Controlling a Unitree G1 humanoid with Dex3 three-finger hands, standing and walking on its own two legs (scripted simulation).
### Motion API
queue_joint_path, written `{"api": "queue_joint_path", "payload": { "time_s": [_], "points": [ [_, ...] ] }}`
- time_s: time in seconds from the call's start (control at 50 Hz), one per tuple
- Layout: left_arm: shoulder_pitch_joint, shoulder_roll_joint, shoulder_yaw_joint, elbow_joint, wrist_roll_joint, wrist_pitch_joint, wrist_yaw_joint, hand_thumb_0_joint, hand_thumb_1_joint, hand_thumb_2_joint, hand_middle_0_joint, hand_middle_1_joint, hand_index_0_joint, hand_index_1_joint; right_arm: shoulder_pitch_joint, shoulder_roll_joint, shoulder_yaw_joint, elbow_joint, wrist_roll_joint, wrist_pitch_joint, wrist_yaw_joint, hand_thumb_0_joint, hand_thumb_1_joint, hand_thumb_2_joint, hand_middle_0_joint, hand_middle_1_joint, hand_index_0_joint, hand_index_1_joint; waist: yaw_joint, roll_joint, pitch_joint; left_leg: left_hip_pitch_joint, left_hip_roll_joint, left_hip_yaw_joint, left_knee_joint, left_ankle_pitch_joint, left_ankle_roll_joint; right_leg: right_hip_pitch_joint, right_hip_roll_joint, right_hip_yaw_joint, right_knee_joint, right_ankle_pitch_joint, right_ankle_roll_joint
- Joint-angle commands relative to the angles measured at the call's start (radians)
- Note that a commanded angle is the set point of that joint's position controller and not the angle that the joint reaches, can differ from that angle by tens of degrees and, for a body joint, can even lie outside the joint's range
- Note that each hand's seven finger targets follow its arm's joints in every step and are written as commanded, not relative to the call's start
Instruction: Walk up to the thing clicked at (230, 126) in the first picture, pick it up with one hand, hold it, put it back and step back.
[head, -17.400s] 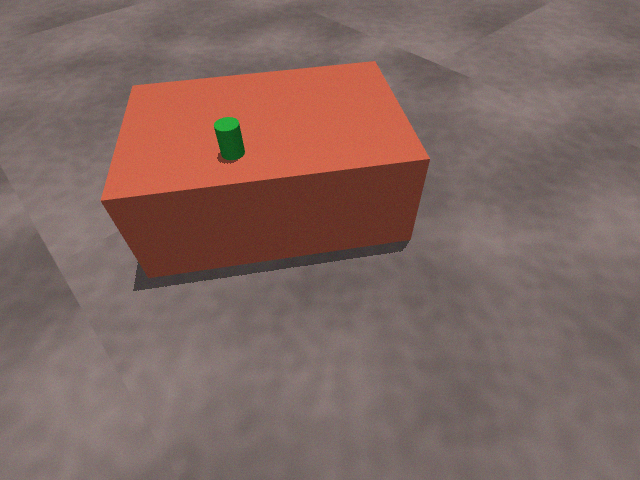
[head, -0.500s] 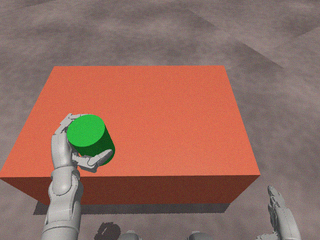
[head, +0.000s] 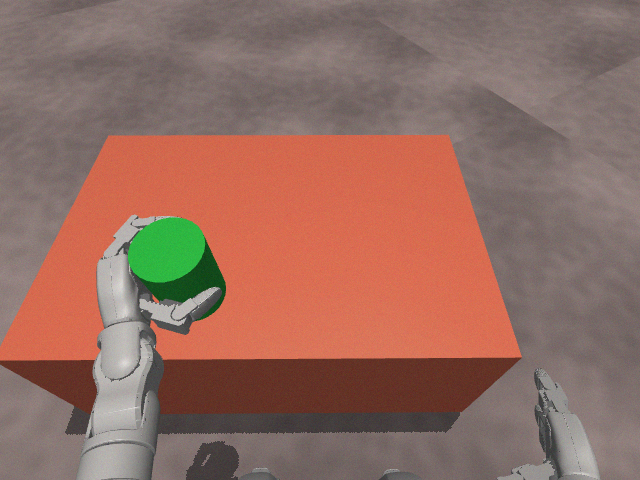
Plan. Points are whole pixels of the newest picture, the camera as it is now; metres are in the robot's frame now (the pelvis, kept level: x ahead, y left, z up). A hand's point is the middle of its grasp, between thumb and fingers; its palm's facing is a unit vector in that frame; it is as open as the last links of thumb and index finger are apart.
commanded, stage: hold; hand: left
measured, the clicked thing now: (182, 272) +0.35 +0.17 +0.07
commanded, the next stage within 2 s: crouch in 1.24 s
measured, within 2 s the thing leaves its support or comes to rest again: neither
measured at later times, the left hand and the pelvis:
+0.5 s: hand (175, 270) +0.36 +0.19 +0.06, palm faces +0.22 -0.97 +0.01, open 11.1 cm; pelvis +0.01 +0.00 +0.00, yaw +0 degrees
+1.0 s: hand (179, 285) +0.34 +0.18 +0.05, palm faces +0.23 -0.97 +0.01, open 11.1 cm; pelvis +0.00 +0.00 +0.00, yaw +0 degrees
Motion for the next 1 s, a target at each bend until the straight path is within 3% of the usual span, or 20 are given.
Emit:
{"api": "queue_joint_path", "payload": {
  "time_s": [0.0,0.04,0.06,0.16,0.28,0.34,0.4,0.44,0.46,0.5,0.56,0.62,0.68,0.7,0.8,0.86,0.9,0.94,0.96,0.98],
  "points": [
    [-0.227,0.101,0.030,-0.135,-0.016,-0.050,-0.024,0.000,0.146,1.242,-1.237,-1.376,-1.260,-1.380,0.006,-0.149,-0.088,-0.145,0.005,-0.045,-0.005,0.000,0.538,-0.054,0.049,0.050,0.049,0.050,-0.021,-0.022,-0.196,0.153,-0.023,0.030,-0.122,0.208,0.028,0.040,0.026,-0.037,-0.147,0.291,-0.014],
    [-0.225,0.105,0.032,-0.165,-0.023,-0.053,-0.034,0.000,0.132,1.231,-1.244,-1.376,-1.268,-1.379,-0.014,-0.122,-0.051,-0.169,0.006,-0.048,0.007,0.000,0.540,-0.052,0.049,0.050,0.049,0.050,0.006,-0.003,-0.216,0.154,-0.027,0.027,-0.128,0.222,0.026,0.075,0.025,-0.044,-0.144,0.295,-0.016],
    [-0.238,0.102,0.030,-0.185,-0.028,-0.056,-0.033,0.000,0.143,1.247,-1.263,-1.398,-1.289,-1.399,0.002,-0.146,-0.084,-0.162,0.005,-0.050,0.004,0.000,0.538,-0.052,0.049,0.050,0.049,0.050,-0.002,0.006,-0.255,0.184,-0.026,0.030,-0.121,0.253,0.026,0.082,0.025,-0.041,-0.135,0.326,-0.016],
    [-0.261,0.145,0.061,-0.287,-0.024,-0.095,-0.009,0.000,0.122,1.228,-1.237,-1.376,-1.263,-1.377,-0.025,-0.124,-0.069,-0.155,0.001,-0.053,0.010,0.000,0.525,-0.056,0.049,0.050,0.049,0.050,0.027,0.024,-0.320,0.201,-0.023,0.021,-0.098,0.352,0.024,0.116,0.025,-0.042,-0.106,0.399,-0.018],
    [-0.304,0.150,0.043,-0.314,-0.015,-0.107,-0.005,0.000,0.050,1.221,-1.204,-1.356,-1.227,-1.361,-0.039,-0.123,-0.059,-0.204,-0.005,-0.043,-0.002,0.000,0.524,-0.058,0.049,0.050,0.049,0.050,-0.008,-0.004,-0.356,0.223,-0.022,0.023,-0.076,0.388,0.033,0.133,0.018,-0.027,-0.109,0.471,-0.004],
    [-0.222,0.113,0.022,-0.141,-0.012,-0.073,-0.016,0.000,0.064,1.234,-1.207,-1.365,-1.228,-1.372,0.018,-0.153,-0.090,-0.098,-0.002,-0.025,-0.004,0.000,0.527,-0.057,0.049,0.050,0.049,0.050,-0.021,0.005,-0.237,0.194,-0.021,0.024,-0.096,0.325,0.031,0.064,0.022,-0.033,-0.125,0.397,-0.008],
    [-0.254,0.146,0.062,-0.127,-0.020,-0.059,-0.031,0.000,0.096,1.242,-1.236,-1.375,-1.256,-1.383,-0.002,-0.151,-0.089,-0.101,0.003,-0.028,0.005,0.000,0.530,-0.056,0.049,0.050,0.049,0.050,-0.009,0.009,-0.227,0.167,-0.019,0.023,-0.100,0.302,0.030,0.060,0.018,-0.036,-0.129,0.371,-0.012],
    [-0.254,0.110,0.040,-0.138,-0.027,-0.059,-0.041,0.000,0.065,1.246,-1.244,-1.389,-1.266,-1.396,-0.017,-0.133,-0.075,-0.117,0.006,-0.035,0.011,0.000,0.532,-0.055,0.049,0.050,0.049,0.050,-0.003,0.015,-0.196,0.155,-0.020,0.019,-0.121,0.256,0.024,0.048,0.023,-0.048,-0.128,0.317,-0.018],
    [-0.233,0.114,0.044,-0.153,-0.030,-0.064,-0.042,0.000,0.084,1.255,-1.257,-1.396,-1.280,-1.402,-0.009,-0.151,-0.097,-0.116,0.004,-0.035,0.012,0.000,0.534,-0.054,0.049,0.050,0.049,0.050,-0.007,0.011,-0.232,0.167,-0.021,0.021,-0.116,0.268,0.027,0.059,0.024,-0.046,-0.131,0.331,-0.017],
    [-0.241,0.097,0.028,-0.188,-0.030,-0.073,-0.043,0.000,0.100,1.256,-1.257,-1.393,-1.279,-1.399,0.008,-0.125,-0.071,-0.100,0.005,-0.038,0.017,0.000,0.532,-0.055,0.049,0.050,0.049,0.050,0.008,0.015,-0.218,0.158,-0.026,0.024,-0.119,0.254,0.025,0.066,0.022,-0.048,-0.129,0.320,-0.018],
    [-0.293,0.132,0.037,-0.298,-0.026,-0.102,-0.029,0.000,0.021,1.228,-1.249,-1.382,-1.270,-1.389,-0.079,-0.131,-0.064,-0.187,0.003,-0.048,0.014,0.000,0.518,-0.058,0.049,0.050,0.049,0.050,0.021,0.032,-0.332,0.201,-0.024,0.023,-0.109,0.295,0.023,0.112,0.022,-0.042,-0.117,0.348,-0.020],
    [-0.326,0.146,0.041,-0.323,-0.027,-0.117,-0.004,0.000,-0.013,1.211,-1.216,-1.364,-1.235,-1.373,-0.121,-0.179,-0.105,-0.182,-0.003,-0.057,-0.002,0.000,0.513,-0.060,0.049,0.050,0.049,0.050,0.015,0.033,-0.314,0.192,-0.021,0.014,-0.117,0.247,0.019,0.093,0.024,-0.040,-0.110,0.300,-0.022],
    [-0.350,0.136,0.015,-0.360,-0.013,-0.118,0.000,0.000,0.021,1.236,-1.214,-1.374,-1.234,-1.383,-0.043,-0.123,-0.056,-0.174,-0.005,-0.047,-0.006,0.000,0.519,-0.060,0.049,0.050,0.049,0.050,-0.007,0.026,-0.344,0.221,-0.021,0.018,-0.107,0.286,0.025,0.110,0.024,-0.035,-0.112,0.352,-0.017],
    [-0.311,0.162,0.040,-0.304,-0.011,-0.109,0.001,0.000,0.021,1.251,-1.228,-1.391,-1.248,-1.401,-0.021,-0.161,-0.096,-0.152,-0.005,-0.038,-0.014,0.000,0.514,-0.061,0.049,0.050,0.049,0.050,-0.015,0.021,-0.340,0.219,-0.022,0.020,-0.103,0.290,0.027,0.107,0.021,-0.032,-0.115,0.361,-0.014],
    [-0.286,0.131,0.051,-0.153,-0.022,-0.075,-0.017,0.000,0.073,1.281,-1.249,-1.409,-1.269,-1.418,0.001,-0.142,-0.091,-0.081,0.003,-0.030,-0.008,0.000,0.531,-0.057,0.048,0.050,0.049,0.050,-0.014,0.000,-0.200,0.155,-0.021,0.024,-0.125,0.219,0.027,0.043,0.021,-0.039,-0.139,0.295,-0.016],
    [-0.237,0.088,0.019,-0.072,-0.018,-0.062,-0.036,0.000,0.106,1.289,-1.257,-1.415,-1.280,-1.422,-0.022,-0.135,-0.078,-0.085,0.006,-0.039,0.003,0.000,0.541,-0.053,0.049,0.050,0.049,0.050,-0.011,-0.012,-0.132,0.113,-0.024,0.025,-0.142,0.135,0.026,0.004,0.023,-0.046,-0.153,0.210,-0.021],
    [-0.270,0.100,0.025,-0.145,-0.020,-0.075,-0.040,0.000,0.116,1.289,-1.266,-1.417,-1.289,-1.423,-0.028,-0.114,-0.050,-0.123,0.004,-0.046,0.011,0.000,0.543,-0.052,0.049,0.050,0.049,0.050,0.009,0.016,-0.196,0.135,-0.025,0.024,-0.149,0.139,0.022,0.039,0.023,-0.048,-0.147,0.205,-0.025],
    [-0.314,0.135,0.047,-0.226,-0.027,-0.090,-0.030,0.000,0.087,1.286,-1.276,-1.431,-1.301,-1.435,-0.035,-0.156,-0.093,-0.149,0.003,-0.051,0.003,0.000,0.535,-0.053,0.049,0.050,0.049,0.050,0.009,0.033,-0.288,0.188,-0.028,0.027,-0.134,0.199,0.022,0.084,0.023,-0.042,-0.138,0.264,-0.022],
    [-0.328,0.114,0.022,-0.255,-0.025,-0.094,-0.027,0.000,0.093,1.280,-1.263,-1.424,-1.290,-1.426,-0.042,-0.136,-0.071,-0.156,0.000,-0.054,0.006,0.000,0.536,-0.053,0.049,0.050,0.049,0.050,0.014,0.045,-0.297,0.193,-0.027,0.023,-0.134,0.224,0.020,0.091,0.024,-0.045,-0.127,0.283,-0.024],
    [-0.337,0.142,0.041,-0.287,-0.025,-0.103,-0.018,0.000,0.065,1.263,-1.249,-1.406,-1.274,-1.410,-0.055,-0.134,-0.069,-0.142,-0.002,-0.056,0.005,0.000,0.530,-0.055,0.049,0.050,0.049,0.050,0.027,0.065,-0.307,0.186,-0.030,0.025,-0.126,0.241,0.019,0.101,0.023,-0.041,-0.124,0.300,-0.025]
  ]
}}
